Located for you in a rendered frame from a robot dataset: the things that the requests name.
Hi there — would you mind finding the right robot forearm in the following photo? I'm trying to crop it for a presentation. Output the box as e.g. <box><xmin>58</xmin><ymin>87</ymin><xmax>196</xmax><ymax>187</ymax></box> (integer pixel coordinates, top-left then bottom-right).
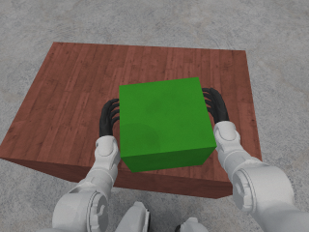
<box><xmin>213</xmin><ymin>121</ymin><xmax>295</xmax><ymax>203</ymax></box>

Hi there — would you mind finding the right robot upper arm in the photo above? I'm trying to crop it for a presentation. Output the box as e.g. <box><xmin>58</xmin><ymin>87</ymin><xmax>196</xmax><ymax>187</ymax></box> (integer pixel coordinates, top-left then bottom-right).
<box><xmin>232</xmin><ymin>165</ymin><xmax>309</xmax><ymax>232</ymax></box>

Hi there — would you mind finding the pedestal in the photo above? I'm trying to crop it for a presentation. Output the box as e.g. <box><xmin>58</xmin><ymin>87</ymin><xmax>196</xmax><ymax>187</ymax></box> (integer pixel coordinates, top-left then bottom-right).
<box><xmin>0</xmin><ymin>42</ymin><xmax>263</xmax><ymax>199</ymax></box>

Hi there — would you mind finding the robot left hand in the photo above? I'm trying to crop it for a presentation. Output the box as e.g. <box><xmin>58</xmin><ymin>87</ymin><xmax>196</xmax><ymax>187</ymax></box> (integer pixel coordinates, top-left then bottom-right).
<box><xmin>98</xmin><ymin>99</ymin><xmax>120</xmax><ymax>137</ymax></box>

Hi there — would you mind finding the carton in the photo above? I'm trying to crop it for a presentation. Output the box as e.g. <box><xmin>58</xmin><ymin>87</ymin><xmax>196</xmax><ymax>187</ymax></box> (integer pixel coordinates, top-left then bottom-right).
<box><xmin>119</xmin><ymin>76</ymin><xmax>217</xmax><ymax>173</ymax></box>

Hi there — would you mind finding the robot thigh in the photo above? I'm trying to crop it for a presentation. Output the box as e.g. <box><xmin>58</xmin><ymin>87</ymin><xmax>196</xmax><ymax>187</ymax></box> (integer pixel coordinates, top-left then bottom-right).
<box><xmin>180</xmin><ymin>221</ymin><xmax>209</xmax><ymax>232</ymax></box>
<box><xmin>115</xmin><ymin>206</ymin><xmax>150</xmax><ymax>232</ymax></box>

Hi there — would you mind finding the robot right thigh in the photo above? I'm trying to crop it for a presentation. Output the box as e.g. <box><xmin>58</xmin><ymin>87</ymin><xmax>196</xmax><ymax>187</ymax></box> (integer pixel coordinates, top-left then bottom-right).
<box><xmin>180</xmin><ymin>221</ymin><xmax>209</xmax><ymax>232</ymax></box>

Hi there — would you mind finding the robot left thigh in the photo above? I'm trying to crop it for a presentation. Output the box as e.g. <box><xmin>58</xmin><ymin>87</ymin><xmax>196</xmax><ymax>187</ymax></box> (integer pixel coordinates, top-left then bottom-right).
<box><xmin>115</xmin><ymin>206</ymin><xmax>150</xmax><ymax>232</ymax></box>

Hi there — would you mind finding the robot right hand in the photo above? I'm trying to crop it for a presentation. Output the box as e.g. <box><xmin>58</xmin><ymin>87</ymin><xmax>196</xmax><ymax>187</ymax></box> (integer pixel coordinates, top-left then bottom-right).
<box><xmin>202</xmin><ymin>87</ymin><xmax>230</xmax><ymax>124</ymax></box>

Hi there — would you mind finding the left robot upper arm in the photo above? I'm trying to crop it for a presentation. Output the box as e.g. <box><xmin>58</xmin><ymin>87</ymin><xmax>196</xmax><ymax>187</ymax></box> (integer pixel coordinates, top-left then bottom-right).
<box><xmin>35</xmin><ymin>191</ymin><xmax>109</xmax><ymax>232</ymax></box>

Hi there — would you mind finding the left robot forearm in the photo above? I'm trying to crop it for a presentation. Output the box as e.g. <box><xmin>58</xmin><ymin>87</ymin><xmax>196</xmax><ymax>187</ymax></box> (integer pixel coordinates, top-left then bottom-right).
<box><xmin>52</xmin><ymin>135</ymin><xmax>121</xmax><ymax>228</ymax></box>

